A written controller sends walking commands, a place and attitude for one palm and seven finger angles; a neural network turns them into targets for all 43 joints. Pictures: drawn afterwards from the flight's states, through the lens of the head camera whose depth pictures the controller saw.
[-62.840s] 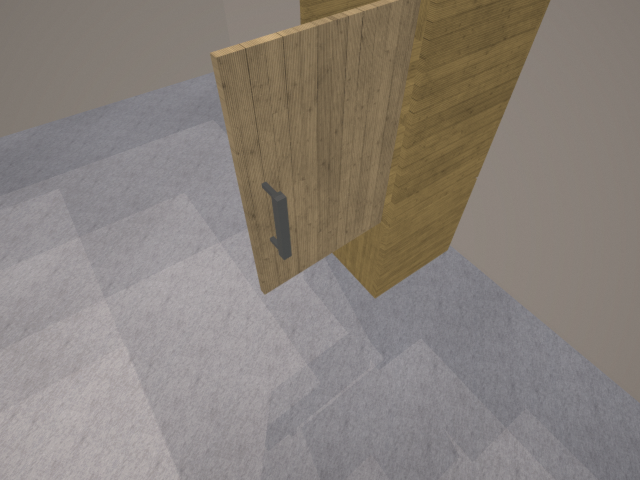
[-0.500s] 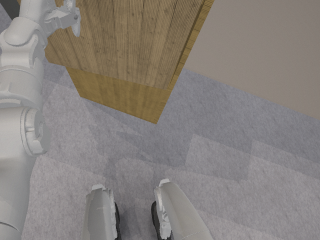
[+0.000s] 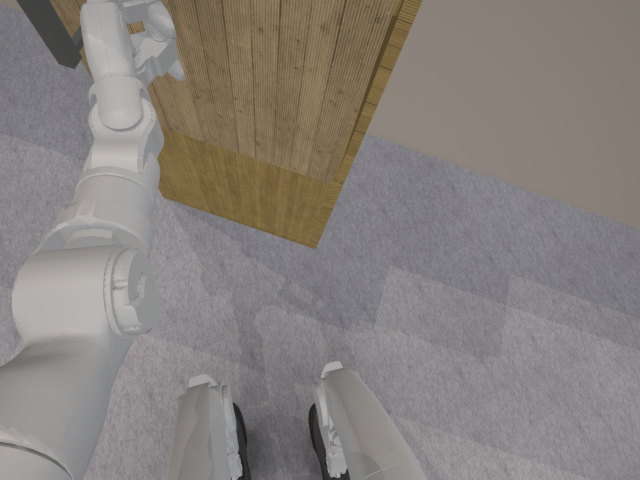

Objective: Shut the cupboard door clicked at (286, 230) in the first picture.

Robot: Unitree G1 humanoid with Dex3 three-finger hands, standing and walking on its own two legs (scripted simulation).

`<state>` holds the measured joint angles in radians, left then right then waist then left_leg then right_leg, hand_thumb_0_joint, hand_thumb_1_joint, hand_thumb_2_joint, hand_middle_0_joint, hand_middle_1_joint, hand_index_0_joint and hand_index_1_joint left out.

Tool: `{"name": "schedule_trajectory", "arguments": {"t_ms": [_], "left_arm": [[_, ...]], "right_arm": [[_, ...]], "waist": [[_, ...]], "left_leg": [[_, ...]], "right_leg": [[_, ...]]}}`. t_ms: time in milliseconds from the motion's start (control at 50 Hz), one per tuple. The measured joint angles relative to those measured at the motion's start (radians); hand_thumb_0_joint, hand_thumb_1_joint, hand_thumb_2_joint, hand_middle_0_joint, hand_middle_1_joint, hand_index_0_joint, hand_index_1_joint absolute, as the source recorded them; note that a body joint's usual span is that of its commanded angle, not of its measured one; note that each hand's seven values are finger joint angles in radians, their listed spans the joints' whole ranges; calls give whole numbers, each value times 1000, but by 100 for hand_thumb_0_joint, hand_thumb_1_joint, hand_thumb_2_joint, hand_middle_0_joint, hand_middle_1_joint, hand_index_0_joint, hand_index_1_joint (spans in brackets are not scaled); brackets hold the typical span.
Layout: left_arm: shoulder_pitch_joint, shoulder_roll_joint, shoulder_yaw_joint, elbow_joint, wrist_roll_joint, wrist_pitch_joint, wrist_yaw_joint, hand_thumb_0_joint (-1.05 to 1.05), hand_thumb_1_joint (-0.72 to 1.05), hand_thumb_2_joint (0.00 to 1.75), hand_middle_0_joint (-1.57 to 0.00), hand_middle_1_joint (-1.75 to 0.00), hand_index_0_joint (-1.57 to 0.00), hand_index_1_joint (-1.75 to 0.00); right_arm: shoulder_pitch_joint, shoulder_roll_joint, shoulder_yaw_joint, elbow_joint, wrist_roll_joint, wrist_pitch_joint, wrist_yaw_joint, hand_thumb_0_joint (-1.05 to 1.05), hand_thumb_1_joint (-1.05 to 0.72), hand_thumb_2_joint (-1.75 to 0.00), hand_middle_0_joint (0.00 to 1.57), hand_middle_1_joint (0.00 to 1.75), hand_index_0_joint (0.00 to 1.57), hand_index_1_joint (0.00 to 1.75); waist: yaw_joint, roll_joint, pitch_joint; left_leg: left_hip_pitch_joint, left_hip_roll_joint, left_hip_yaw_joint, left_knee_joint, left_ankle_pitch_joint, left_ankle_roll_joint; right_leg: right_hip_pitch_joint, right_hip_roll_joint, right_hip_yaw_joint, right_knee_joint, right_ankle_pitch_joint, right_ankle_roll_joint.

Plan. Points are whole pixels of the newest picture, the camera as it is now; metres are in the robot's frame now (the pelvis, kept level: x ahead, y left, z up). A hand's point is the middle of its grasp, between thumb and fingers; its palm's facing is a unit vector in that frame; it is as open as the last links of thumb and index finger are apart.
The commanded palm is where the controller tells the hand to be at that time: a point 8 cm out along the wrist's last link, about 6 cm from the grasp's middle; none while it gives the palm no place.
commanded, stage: pull the fist back off the door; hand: left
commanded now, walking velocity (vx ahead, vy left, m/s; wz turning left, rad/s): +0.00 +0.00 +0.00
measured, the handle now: out of the picture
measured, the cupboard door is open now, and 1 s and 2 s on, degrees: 1 1 1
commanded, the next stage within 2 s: draw the hand back to the body in 0.56 s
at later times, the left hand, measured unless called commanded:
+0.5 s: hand (175, 113) +0.50 +0.08 +0.07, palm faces +0.10 -0.99 -0.02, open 3.1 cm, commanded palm +0.48 +0.12 +0.08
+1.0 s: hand (90, 148) +0.43 +0.13 +0.14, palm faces +0.13 -0.99 -0.03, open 3.1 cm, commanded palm +0.38 +0.18 +0.15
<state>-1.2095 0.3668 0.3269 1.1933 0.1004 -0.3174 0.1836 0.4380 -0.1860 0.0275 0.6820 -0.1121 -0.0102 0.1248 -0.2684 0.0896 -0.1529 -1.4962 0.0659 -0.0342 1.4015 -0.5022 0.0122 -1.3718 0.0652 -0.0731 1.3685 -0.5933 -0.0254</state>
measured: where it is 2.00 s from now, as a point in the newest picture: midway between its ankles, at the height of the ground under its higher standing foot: (284, 465)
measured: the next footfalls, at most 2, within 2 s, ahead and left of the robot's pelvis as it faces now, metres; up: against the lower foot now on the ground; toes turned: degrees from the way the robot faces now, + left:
none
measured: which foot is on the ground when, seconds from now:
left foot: down 0.00-1.00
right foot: down 0.00-1.00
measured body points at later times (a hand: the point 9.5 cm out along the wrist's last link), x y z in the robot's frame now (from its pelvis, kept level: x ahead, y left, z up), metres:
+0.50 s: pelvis +0.02 -0.01 +0.03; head +0.16 +0.00 +0.46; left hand +0.49 +0.13 +0.08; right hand +0.07 -0.28 -0.09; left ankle +0.06 +0.11 -0.58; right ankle +0.02 -0.11 -0.58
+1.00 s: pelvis +0.02 -0.01 +0.08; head +0.11 -0.02 +0.52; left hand +0.41 +0.18 +0.14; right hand +0.07 -0.25 -0.05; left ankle +0.06 +0.11 -0.58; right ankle +0.02 -0.11 -0.58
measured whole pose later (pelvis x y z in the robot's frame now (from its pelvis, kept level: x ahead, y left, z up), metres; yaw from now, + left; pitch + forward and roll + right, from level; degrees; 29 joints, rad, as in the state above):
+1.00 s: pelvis +0.02 -0.01 +0.08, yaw +2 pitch +18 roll +0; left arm -0.43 0.16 0.15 0.68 -0.11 -0.44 0.07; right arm 0.37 -0.22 -0.02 0.63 0.00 0.08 0.03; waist -0.08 0.05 -0.14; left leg -0.93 0.04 0.03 1.03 -0.42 0.00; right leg -0.85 0.04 -0.01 1.05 -0.52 -0.03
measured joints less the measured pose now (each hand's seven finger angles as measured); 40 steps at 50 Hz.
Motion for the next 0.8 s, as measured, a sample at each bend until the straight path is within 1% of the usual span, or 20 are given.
{"name": "schedule_trajectory", "arguments": {"t_ms": [60, 140, 220, 360, 440, 520, 600, 720, 760, 800], "left_arm": [[45, -26, 21, 19, -20, -22, -6, 2, 90, 90, -130, -150, -130, -150], [107, -52, 24, 31, -25, -93, 5, 2, 90, 90, -130, -150, -130, -150], [171, -84, -11, 22, -35, -149, -1, 1, 90, 90, -130, -150, -130, -150], [307, -167, -75, -58, -75, -204, -10, 1, 90, 90, -130, -150, -130, -150], [361, -203, -113, -97, -71, -242, 0, 1, 90, 90, -130, -150, -130, -150], [385, -218, -140, -117, -69, -257, 6, 1, 90, 90, -131, -150, -130, -150], [376, -220, -150, -96, -69, -258, 9, 1, 90, 90, -131, -150, -130, -150], [322, -197, -129, -29, -76, -243, 6, 1, 90, 90, -131, -150, -130, -150], [344, -197, -109, -70, -86, -242, -7, 1, 90, 90, -131, -150, -130, -150], [395, -198, -97, -136, -98, -237, -27, 1, 90, 90, -131, -150, -130, -150]], "right_arm": [[7, -6, -2, -5, 5, 8, -4, 0, -90, -90, 21, 30, 20, 30], [15, -21, -17, -16, 4, 13, -1, 0, -90, -90, 21, 30, 20, 30], [5, -39, -36, -20, 9, 33, 4, 0, -90, -90, 21, 30, 20, 30], [-54, -62, -70, -29, 22, 63, -7, 0, -90, -90, 21, 30, 20, 30], [-102, -67, -80, -31, 26, 69, -18, 0, -90, -90, 20, 30, 20, 30], [-145, -63, -81, -34, 30, 73, -29, 0, -90, -90, 20, 30, 20, 30], [-172, -52, -72, -33, 34, 76, -39, 0, -90, -90, 20, 30, 20, 30], [-175, -34, -51, -34, 35, 76, -46, 0, -90, -90, 20, 30, 20, 30], [-162, -30, -51, -38, 38, 82, -46, 0, -90, -90, 20, 30, 20, 30], [-144, -27, -51, -44, 46, 93, -47, 0, -90, -90, 20, 30, 20, 30]], "waist": [[5, 3, -8], [19, 1, -24], [43, -10, -35], [87, -35, -33], [104, -44, -28], [113, -49, -28], [118, -47, -31], [108, -41, -36], [110, -39, -35], [119, -38, -31]], "left_leg": [[61, 2, 8, -43, 3, -2], [129, 2, 20, -84, 1, -6], [178, -4, 26, -107, -1, -10], [224, -19, 26, -127, 3, -14], [234, -25, 23, -126, 6, -16], [241, -29, 22, -124, 9, -18], [250, -31, 22, -125, 12, -18], [243, -30, 21, -121, 19, -18], [251, -27, 28, -126, 19, -18], [277, -23, 39, -143, 21, -17]], "right_leg": [[56, 2, 9, -41, 6, -1], [116, 2, 20, -75, 5, -4], [160, -4, 27, -88, -2, -8], [204, -18, 25, -93, -11, -12], [214, -24, 21, -88, -14, -13], [220, -27, 20, -81, -15, -14], [228, -29, 20, -78, -14, -15], [220, -29, 19, -72, -9, -16], [224, -26, 26, -75, -5, -15], [244, -23, 37, -89, 1, -13]]}}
